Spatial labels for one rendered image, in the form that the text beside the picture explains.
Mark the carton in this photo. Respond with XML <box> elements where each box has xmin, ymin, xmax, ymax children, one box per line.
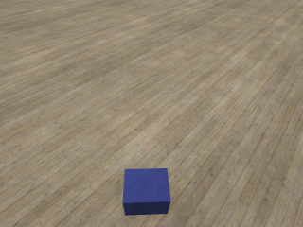
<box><xmin>122</xmin><ymin>168</ymin><xmax>171</xmax><ymax>216</ymax></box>

